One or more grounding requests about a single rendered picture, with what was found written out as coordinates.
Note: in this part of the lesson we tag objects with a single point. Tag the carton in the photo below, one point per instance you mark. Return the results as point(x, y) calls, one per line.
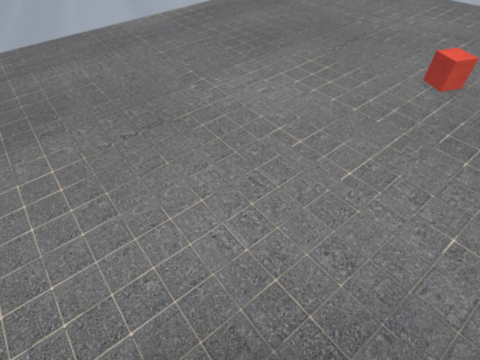
point(450, 69)

